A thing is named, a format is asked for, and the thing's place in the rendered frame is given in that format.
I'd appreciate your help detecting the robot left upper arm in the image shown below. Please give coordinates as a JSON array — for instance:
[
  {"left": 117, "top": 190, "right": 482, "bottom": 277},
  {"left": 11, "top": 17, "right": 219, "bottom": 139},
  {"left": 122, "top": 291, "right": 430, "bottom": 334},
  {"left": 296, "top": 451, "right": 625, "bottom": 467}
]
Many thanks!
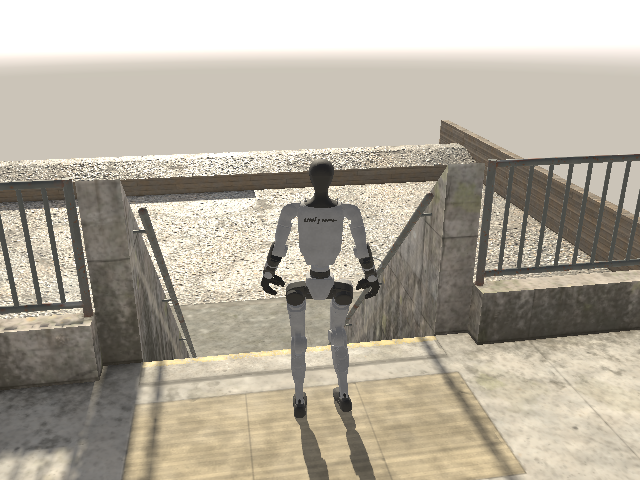
[{"left": 272, "top": 202, "right": 300, "bottom": 257}]

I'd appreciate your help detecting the right robot shin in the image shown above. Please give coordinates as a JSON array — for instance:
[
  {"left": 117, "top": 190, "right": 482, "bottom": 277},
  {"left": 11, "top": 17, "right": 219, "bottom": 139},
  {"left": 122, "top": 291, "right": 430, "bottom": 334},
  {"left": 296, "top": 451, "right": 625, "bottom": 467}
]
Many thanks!
[{"left": 331, "top": 328, "right": 349, "bottom": 399}]

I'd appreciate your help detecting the robot right upper arm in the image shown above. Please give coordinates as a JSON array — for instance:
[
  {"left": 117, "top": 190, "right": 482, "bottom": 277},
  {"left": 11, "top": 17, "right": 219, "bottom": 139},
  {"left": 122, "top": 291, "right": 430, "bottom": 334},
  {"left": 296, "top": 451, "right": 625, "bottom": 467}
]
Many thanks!
[{"left": 342, "top": 202, "right": 369, "bottom": 259}]

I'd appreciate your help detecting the robot torso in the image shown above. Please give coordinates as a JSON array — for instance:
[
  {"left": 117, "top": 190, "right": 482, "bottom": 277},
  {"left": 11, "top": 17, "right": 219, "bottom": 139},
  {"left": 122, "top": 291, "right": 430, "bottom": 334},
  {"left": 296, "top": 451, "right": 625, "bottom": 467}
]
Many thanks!
[{"left": 297, "top": 197, "right": 344, "bottom": 300}]

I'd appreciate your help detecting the robot left forearm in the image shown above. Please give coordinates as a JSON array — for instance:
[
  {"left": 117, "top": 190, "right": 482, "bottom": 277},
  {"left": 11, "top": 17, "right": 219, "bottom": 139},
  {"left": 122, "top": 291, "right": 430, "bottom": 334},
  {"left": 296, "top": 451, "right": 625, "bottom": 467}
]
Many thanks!
[{"left": 263, "top": 241, "right": 282, "bottom": 279}]

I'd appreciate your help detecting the left robot hand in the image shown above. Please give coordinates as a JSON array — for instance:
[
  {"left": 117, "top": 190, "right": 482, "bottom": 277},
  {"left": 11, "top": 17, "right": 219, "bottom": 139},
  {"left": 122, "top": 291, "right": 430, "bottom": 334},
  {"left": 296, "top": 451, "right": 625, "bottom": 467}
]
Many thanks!
[{"left": 261, "top": 275, "right": 285, "bottom": 295}]

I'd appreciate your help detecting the robot right forearm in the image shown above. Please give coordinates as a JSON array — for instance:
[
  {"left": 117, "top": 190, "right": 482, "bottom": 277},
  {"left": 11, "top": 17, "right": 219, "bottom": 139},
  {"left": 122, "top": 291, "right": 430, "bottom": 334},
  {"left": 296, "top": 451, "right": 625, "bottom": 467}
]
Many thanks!
[{"left": 359, "top": 243, "right": 378, "bottom": 282}]

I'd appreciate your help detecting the right robot hand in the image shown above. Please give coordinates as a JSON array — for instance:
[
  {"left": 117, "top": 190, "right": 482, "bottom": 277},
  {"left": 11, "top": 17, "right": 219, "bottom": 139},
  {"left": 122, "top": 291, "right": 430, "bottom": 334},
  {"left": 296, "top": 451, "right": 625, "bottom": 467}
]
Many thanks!
[{"left": 356, "top": 278, "right": 380, "bottom": 299}]

